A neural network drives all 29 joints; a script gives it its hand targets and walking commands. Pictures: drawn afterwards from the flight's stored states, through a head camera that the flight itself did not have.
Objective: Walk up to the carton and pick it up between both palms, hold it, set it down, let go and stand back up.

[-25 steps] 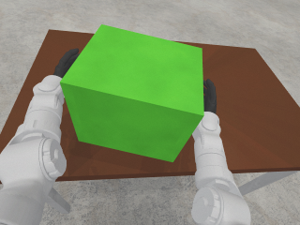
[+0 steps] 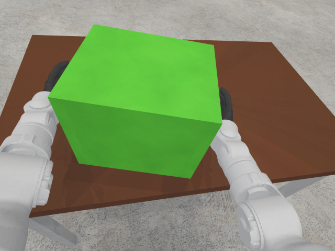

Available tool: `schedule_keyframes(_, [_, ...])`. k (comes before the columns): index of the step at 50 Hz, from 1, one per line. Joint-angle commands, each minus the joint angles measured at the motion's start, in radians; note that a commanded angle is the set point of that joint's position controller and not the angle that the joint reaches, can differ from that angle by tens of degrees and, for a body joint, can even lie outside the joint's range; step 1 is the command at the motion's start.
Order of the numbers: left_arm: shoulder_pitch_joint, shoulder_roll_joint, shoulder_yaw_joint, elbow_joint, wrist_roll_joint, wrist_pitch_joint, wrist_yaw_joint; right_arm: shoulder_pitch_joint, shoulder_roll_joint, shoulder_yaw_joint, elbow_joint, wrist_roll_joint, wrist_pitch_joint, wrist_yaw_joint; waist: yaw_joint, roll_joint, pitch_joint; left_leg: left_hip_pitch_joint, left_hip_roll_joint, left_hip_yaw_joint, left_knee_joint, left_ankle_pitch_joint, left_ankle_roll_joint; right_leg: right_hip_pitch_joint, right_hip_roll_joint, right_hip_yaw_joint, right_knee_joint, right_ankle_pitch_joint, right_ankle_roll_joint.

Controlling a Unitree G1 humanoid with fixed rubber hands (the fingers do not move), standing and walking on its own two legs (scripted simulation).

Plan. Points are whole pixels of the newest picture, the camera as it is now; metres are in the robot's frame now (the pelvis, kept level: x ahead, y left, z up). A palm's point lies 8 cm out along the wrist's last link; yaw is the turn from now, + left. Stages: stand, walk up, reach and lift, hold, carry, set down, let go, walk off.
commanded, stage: set down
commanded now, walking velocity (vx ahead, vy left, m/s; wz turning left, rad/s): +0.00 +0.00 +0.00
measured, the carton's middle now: (144, 105) +0.46 +0.03 +0.08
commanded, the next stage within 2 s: none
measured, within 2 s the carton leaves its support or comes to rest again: neither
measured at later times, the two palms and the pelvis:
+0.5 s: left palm (15, 63) +0.46 +0.28 +0.19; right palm (248, 106) +0.39 -0.20 +0.16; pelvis -0.02 +0.01 +0.00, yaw +0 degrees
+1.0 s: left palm out of the picture +0.46 +0.29 +0.24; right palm (255, 90) +0.39 -0.19 +0.21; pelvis -0.02 +0.02 +0.01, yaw +0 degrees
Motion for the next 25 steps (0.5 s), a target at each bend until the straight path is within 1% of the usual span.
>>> schedule_keyframes(1, [-0.475, 0.241, 0.025, -0.228, -0.003, -0.048, 0.008, -0.383, -0.202, 0.003, -0.168, 0.062, -0.057, 0.012, 0.006, 0.251, -0.687, 0.637, -0.015, -0.034, 0.071, 0.477, -0.092, -0.055, 0.038, -0.049, -0.019, 0.438, -0.036])
schedule_keyframes(2, [-0.462, 0.250, 0.034, -0.280, -0.004, -0.044, 0.011, -0.373, -0.223, 0.017, -0.202, 0.084, -0.055, 0.021, 0.015, 0.253, -0.701, 0.679, -0.014, -0.031, 0.072, 0.515, -0.094, -0.056, 0.044, -0.045, -0.034, 0.438, -0.043])
schedule_keyframes(3, [-0.465, 0.256, 0.023, -0.236, -0.017, -0.037, 0.005, -0.375, -0.225, 0.028, -0.174, 0.094, -0.039, 0.025, 0.006, 0.244, -0.662, 0.673, -0.017, -0.034, 0.070, 0.500, -0.088, -0.068, 0.042, -0.044, -0.041, 0.429, -0.044])
schedule_keyframes(4, [-0.454, 0.265, 0.036, -0.239, -0.019, -0.040, 0.002, -0.374, -0.229, 0.035, -0.197, 0.097, -0.035, 0.031, 0.019, 0.229, -0.669, 0.656, -0.022, -0.030, 0.069, 0.489, -0.080, -0.062, 0.038, -0.037, -0.036, 0.431, -0.041])
schedule_keyframes(5, [-0.468, 0.272, 0.025, -0.234, -0.023, -0.035, 0.002, -0.385, -0.253, 0.034, -0.192, 0.108, -0.029, 0.039, 0.014, 0.242, -0.657, 0.654, -0.022, -0.034, 0.059, 0.471, -0.085, -0.058, 0.039, -0.038, -0.037, 0.424, -0.044])
schedule_keyframes(6, [-0.468, 0.279, 0.024, -0.253, -0.034, -0.029, 0.001, -0.395, -0.267, 0.030, -0.213, 0.110, -0.024, 0.042, 0.008, 0.223, -0.668, 0.664, -0.020, -0.035, 0.059, 0.484, -0.080, -0.053, 0.040, -0.037, -0.037, 0.432, -0.041])
schedule_keyframes(7, [-0.472, 0.274, -0.001, -0.198, -0.048, -0.024, -0.006, -0.406, -0.263, 0.030, -0.188, 0.102, -0.015, 0.042, -0.003, 0.211, -0.639, 0.649, -0.020, -0.035, 0.055, 0.450, -0.076, -0.060, 0.037, -0.038, -0.040, 0.411, -0.044])
schedule_keyframes(8, [-0.479, 0.285, 0.009, -0.248, -0.055, -0.019, -0.007, -0.410, -0.274, 0.039, -0.237, 0.119, -0.011, 0.046, 0.007, 0.213, -0.681, 0.655, -0.024, -0.032, 0.058, 0.477, -0.074, -0.039, 0.035, -0.035, -0.040, 0.442, -0.043])
schedule_keyframes(9, [-0.490, 0.294, 0.010, -0.257, -0.064, -0.015, -0.009, -0.412, -0.279, 0.032, -0.240, 0.121, -0.003, 0.046, -0.002, 0.209, -0.682, 0.652, -0.025, -0.029, 0.052, 0.460, -0.072, -0.043, 0.035, -0.033, -0.044, 0.429, -0.043])
schedule_keyframes(10, [-0.508, 0.301, -0.008, -0.232, -0.080, -0.005, -0.014, -0.434, -0.292, 0.029, -0.222, 0.125, 0.011, 0.049, -0.008, 0.218, -0.652, 0.638, -0.023, -0.035, 0.044, 0.421, -0.069, -0.058, 0.033, -0.032, -0.047, 0.391, -0.051])
schedule_keyframes(11, [-0.529, 0.296, -0.023, -0.264, -0.097, -0.010, -0.012, -0.441, -0.291, 0.019, -0.226, 0.122, 0.012, 0.050, -0.011, 0.223, -0.646, 0.636, -0.017, -0.036, 0.041, 0.405, -0.073, -0.083, 0.034, -0.037, -0.046, 0.361, -0.055])
schedule_keyframes(12, [-0.543, 0.294, -0.046, -0.255, -0.119, -0.005, -0.013, -0.452, -0.294, 0.020, -0.217, 0.127, 0.023, 0.055, -0.020, 0.218, -0.618, 0.641, -0.012, -0.040, 0.035, 0.372, -0.070, -0.111, 0.036, -0.040, -0.055, 0.309, -0.064])
schedule_keyframes(13, [-0.556, 0.295, -0.063, -0.292, -0.136, 0.002, -0.010, -0.475, -0.307, 0.032, -0.264, 0.145, 0.026, 0.062, -0.007, 0.231, -0.641, 0.663, -0.009, -0.043, 0.036, 0.388, -0.071, -0.118, 0.038, -0.044, -0.058, 0.309, -0.072])
schedule_keyframes(14, [-0.547, 0.299, -0.073, -0.253, -0.147, 0.019, -0.014, -0.486, -0.321, 0.039, -0.265, 0.153, 0.038, 0.067, -0.017, 0.221, -0.624, 0.668, -0.010, -0.043, 0.040, 0.398, -0.069, -0.115, 0.038, -0.042, -0.062, 0.316, -0.072])
schedule_keyframes(15, [-0.565, 0.310, -0.072, -0.322, -0.154, 0.028, -0.011, -0.498, -0.341, 0.043, -0.306, 0.170, 0.050, 0.073, -0.003, 0.226, -0.681, 0.690, -0.011, -0.042, 0.035, 0.420, -0.071, -0.097, 0.040, -0.044, -0.068, 0.324, -0.072])
schedule_keyframes(16, [-0.541, 0.307, -0.093, -0.160, -0.154, 0.052, -0.024, -0.494, -0.332, 0.048, -0.203, 0.156, 0.080, 0.075, -0.027, 0.206, -0.552, 0.671, -0.004, -0.054, 0.020, 0.355, -0.061, -0.128, 0.034, -0.041, -0.073, 0.271, -0.072])
schedule_keyframes(17, [-0.562, 0.296, -0.121, -0.169, -0.169, 0.065, -0.030, -0.533, -0.352, 0.030, -0.213, 0.153, 0.092, 0.077, -0.036, 0.189, -0.558, 0.673, 0.002, -0.063, 0.004, 0.324, -0.052, -0.131, 0.035, -0.048, -0.082, 0.244, -0.075])
schedule_keyframes(18, [-0.584, 0.298, -0.135, -0.173, -0.186, 0.069, -0.031, -0.552, -0.354, 0.022, -0.229, 0.144, 0.103, 0.078, -0.038, 0.165, -0.554, 0.649, -0.002, -0.059, -0.006, 0.264, -0.041, -0.123, 0.031, -0.044, -0.086, 0.216, -0.075])
schedule_keyframes(19, [-0.581, 0.285, -0.159, -0.130, -0.197, 0.074, -0.031, -0.550, -0.352, 0.023, -0.189, 0.144, 0.116, 0.083, -0.049, 0.158, -0.498, 0.627, 0.001, -0.066, -0.022, 0.207, -0.032, -0.138, 0.027, -0.044, -0.087, 0.181, -0.079])
schedule_keyframes(20, [-0.573, 0.282, -0.169, -0.093, -0.208, 0.081, -0.033, -0.569, -0.357, 0.039, -0.183, 0.158, 0.127, 0.091, -0.035, 0.144, -0.479, 0.605, 0.001, -0.071, -0.032, 0.189, -0.020, -0.129, 0.025, -0.046, -0.086, 0.172, -0.082])
schedule_keyframes(21, [-0.572, 0.284, -0.168, -0.164, -0.210, 0.076, -0.028, -0.561, -0.366, 0.049, -0.242, 0.169, 0.121, 0.098, -0.021, 0.154, -0.570, 0.626, 0.003, -0.070, -0.027, 0.228, -0.027, -0.113, 0.029, -0.048, -0.079, 0.199, -0.081])
schedule_keyframes(22, [-0.602, 0.302, -0.173, -0.143, -0.214, 0.079, -0.025, -0.564, -0.378, 0.036, -0.224, 0.167, 0.133, 0.101, -0.034, 0.171, -0.572, 0.634, 0.003, -0.074, -0.034, 0.184, -0.027, -0.128, 0.024, -0.046, -0.085, 0.161, -0.085])
schedule_keyframes(23, [-0.617, 0.314, -0.184, -0.147, -0.226, 0.079, -0.023, -0.591, -0.378, 0.029, -0.262, 0.159, 0.134, 0.101, -0.035, 0.165, -0.607, 0.630, 0.002, -0.073, -0.028, 0.183, -0.026, -0.130, 0.022, -0.050, -0.085, 0.173, -0.081])
schedule_keyframes(24, [-0.620, 0.321, -0.186, -0.090, -0.224, 0.081, -0.023, -0.581, -0.371, 0.015, -0.224, 0.140, 0.148, 0.104, -0.047, 0.156, -0.571, 0.608, 0.000, -0.074, -0.037, 0.132, -0.015, -0.134, 0.018, -0.049, -0.084, 0.151, -0.084])
schedule_keyframes(25, [-0.666, 0.331, -0.196, -0.116, -0.232, 0.078, -0.021, -0.617, -0.375, 0.002, -0.235, 0.131, 0.154, 0.100, -0.052, 0.163, -0.588, 0.597, -0.005, -0.069, -0.043, 0.107, -0.013, -0.128, 0.012, -0.048, -0.081, 0.160, -0.082])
